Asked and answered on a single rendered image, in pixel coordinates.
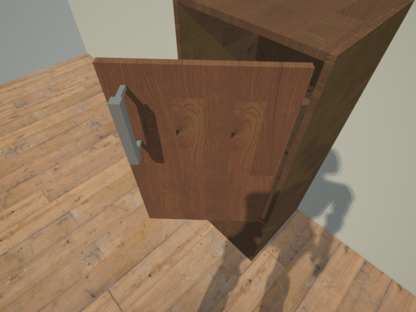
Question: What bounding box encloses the cupboard door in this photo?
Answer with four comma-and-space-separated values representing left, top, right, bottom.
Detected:
92, 57, 315, 222

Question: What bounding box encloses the handle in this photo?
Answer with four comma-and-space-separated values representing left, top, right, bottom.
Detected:
107, 85, 142, 165

